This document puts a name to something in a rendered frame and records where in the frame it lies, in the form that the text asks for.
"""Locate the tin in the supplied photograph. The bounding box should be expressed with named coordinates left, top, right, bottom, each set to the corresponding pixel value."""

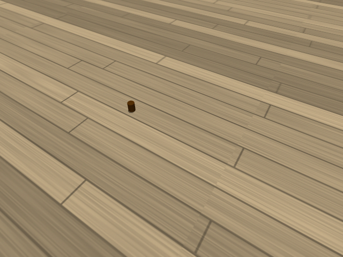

left=127, top=101, right=136, bottom=112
